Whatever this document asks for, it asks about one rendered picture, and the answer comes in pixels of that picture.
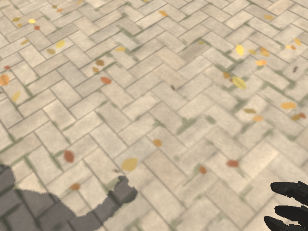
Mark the right robot hand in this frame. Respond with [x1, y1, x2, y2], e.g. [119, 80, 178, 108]
[264, 181, 308, 231]

